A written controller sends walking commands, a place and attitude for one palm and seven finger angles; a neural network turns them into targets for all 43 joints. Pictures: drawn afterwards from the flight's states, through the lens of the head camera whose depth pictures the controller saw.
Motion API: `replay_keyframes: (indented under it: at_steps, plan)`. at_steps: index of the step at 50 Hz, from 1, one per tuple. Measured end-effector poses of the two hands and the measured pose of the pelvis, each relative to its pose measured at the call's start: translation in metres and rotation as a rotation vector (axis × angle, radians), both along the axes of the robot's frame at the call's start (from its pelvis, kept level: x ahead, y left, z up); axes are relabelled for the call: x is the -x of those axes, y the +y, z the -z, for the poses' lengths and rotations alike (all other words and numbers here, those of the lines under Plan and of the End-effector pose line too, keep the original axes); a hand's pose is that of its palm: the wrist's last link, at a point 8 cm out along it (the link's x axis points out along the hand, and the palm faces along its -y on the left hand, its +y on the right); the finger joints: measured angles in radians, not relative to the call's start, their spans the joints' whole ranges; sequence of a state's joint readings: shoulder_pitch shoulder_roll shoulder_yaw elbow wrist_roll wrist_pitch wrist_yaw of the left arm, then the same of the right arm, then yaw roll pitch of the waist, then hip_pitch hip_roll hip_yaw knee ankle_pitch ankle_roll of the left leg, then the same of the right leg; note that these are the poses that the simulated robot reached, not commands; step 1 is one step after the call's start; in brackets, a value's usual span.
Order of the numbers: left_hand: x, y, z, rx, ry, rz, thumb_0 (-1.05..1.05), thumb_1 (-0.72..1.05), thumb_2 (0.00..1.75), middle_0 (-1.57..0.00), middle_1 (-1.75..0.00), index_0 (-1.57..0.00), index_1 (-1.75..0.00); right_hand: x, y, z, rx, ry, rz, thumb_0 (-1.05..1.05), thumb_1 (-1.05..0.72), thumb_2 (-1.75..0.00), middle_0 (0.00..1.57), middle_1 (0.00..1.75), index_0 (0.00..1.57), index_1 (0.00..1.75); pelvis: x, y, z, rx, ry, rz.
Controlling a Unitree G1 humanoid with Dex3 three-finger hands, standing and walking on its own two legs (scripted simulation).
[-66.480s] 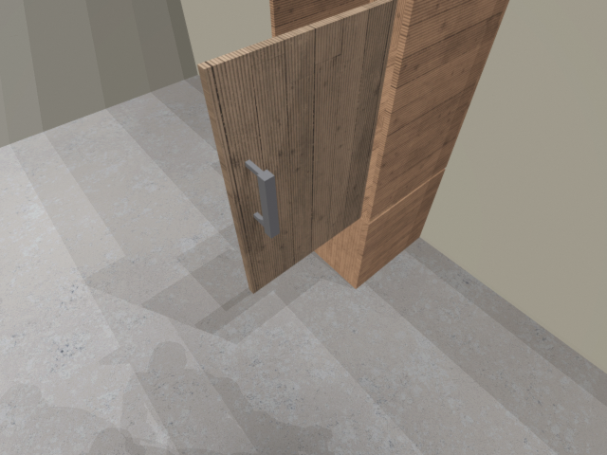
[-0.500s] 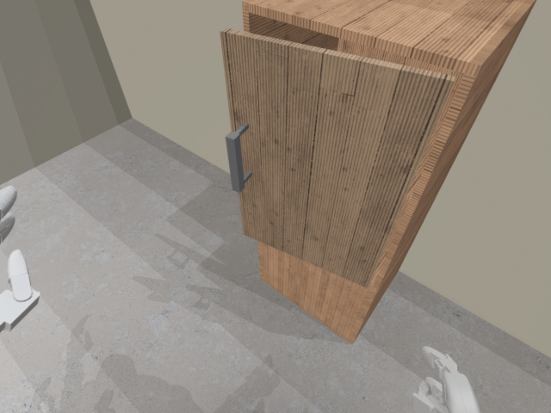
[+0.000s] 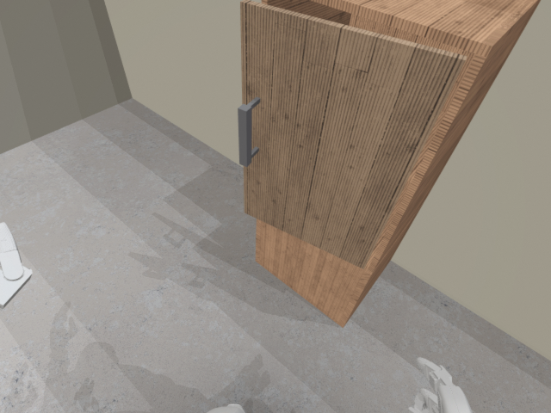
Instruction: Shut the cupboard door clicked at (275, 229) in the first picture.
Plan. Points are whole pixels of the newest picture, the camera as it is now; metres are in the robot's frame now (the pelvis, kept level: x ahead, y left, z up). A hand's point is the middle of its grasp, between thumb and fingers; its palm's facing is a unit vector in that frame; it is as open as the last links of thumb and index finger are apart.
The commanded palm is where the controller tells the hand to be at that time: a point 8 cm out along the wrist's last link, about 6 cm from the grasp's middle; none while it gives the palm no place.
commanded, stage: step back with the hand held close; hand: left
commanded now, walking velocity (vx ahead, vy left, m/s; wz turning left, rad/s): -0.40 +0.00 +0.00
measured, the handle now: (250, 132) +0.69 +0.10 +0.02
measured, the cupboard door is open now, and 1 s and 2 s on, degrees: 11 11 11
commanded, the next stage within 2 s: stop stepping back and stand still in 0.50 s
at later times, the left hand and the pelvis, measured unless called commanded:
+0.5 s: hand (35, 323) +0.16 +0.23 +0.18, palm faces +0.26 -0.84 -0.48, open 7.4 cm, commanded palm +0.08 +0.28 +0.20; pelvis -0.08 -0.01 +0.01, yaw -4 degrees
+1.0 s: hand out of the picture +0.02 +0.26 +0.19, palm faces +0.35 -0.84 -0.42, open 7.4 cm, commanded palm -0.05 +0.31 +0.20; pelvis -0.19 +0.01 +0.02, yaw +0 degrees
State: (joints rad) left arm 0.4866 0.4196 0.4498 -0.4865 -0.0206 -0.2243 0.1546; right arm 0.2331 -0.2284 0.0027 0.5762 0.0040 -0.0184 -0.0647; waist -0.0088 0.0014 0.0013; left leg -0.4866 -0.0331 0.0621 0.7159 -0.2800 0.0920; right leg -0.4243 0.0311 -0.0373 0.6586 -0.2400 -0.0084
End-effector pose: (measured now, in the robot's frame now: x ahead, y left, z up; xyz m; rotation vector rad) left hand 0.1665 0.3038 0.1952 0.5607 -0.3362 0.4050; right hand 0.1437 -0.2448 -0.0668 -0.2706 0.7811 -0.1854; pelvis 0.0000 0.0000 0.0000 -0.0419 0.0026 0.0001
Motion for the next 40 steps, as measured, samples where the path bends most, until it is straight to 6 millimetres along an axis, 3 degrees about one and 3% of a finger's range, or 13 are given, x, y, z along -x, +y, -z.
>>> replay_keyframes:
  at_steps: [7,15,19,24,27,30,34,40]
  plan:
    - [0.009,0.005,-0.002,-0.023,-0.009,0.044,0.01,0.89,0.89,-0.22,-0.30,-0.22,-0.30,0.012,0.006,-0.003,0.026,0.018,0.011,0.01,-0.90,-0.90,0.20,0.30,0.21,0.30,0.006,0.009,0.000,0.015,0.010,-0.011]
    - [0.022,0.024,-0.014,0.004,-0.016,-0.013,0.01,0.89,0.89,-0.22,-0.30,-0.22,-0.30,0.008,0.024,-0.014,0.012,0.013,-0.032,0.02,-0.90,-0.90,0.20,0.30,0.21,0.30,0.010,0.010,-0.015,0.046,0.077,-0.009]
    - [0.023,0.011,-0.008,0.044,0.009,0.033,0.01,0.89,0.90,-0.21,-0.30,-0.21,-0.30,0.003,0.030,-0.020,-0.007,-0.017,-0.077,0.01,-0.90,-0.90,0.20,0.30,0.21,0.30,0.026,0.006,-0.019,0.035,0.123,0.030]
    - [0.032,-0.021,-0.003,0.004,0.059,0.173,0.02,0.89,0.90,-0.21,-0.30,-0.21,-0.30,0.013,0.024,-0.022,-0.032,-0.102,-0.095,0.01,-0.90,-0.90,0.20,0.30,0.21,0.30,0.072,-0.005,-0.013,0.016,0.118,0.064]
    - [0.057,-0.039,-0.008,-0.047,0.081,0.246,0.02,0.89,0.89,-0.22,-0.30,-0.21,-0.30,0.035,0.014,-0.023,-0.048,-0.141,-0.074,0.01,-0.90,-0.90,0.20,0.30,0.21,0.30,0.101,-0.011,-0.007,0.035,0.093,0.060]
    - [0.092,-0.044,-0.018,-0.077,0.077,0.266,0.01,0.89,0.89,-0.22,-0.30,-0.22,-0.30,0.070,0.003,-0.025,-0.046,-0.118,-0.016,0.01,-0.90,-0.90,0.20,0.30,0.21,0.30,0.113,-0.017,-0.009,0.024,0.055,0.052]
    - [0.125,-0.026,-0.018,-0.062,0.053,0.150,0.01,0.88,0.89,-0.22,-0.30,-0.22,-0.30,0.118,-0.015,-0.021,0.011,-0.055,0.045,0.01,-0.90,-0.90,0.20,0.30,0.21,0.30,0.115,-0.015,-0.010,-0.013,0.034,0.077]
    - [0.139,0.013,0.011,0.141,0.026,-0.040,0.01,0.89,0.89,-0.22,-0.30,-0.22,-0.30,0.178,-0.024,-0.004,0.051,0.035,0.119,0.01,-0.90,-0.90,0.20,0.30,0.20,0.30,0.136,0.003,-0.008,-0.002,-0.018,0.035]
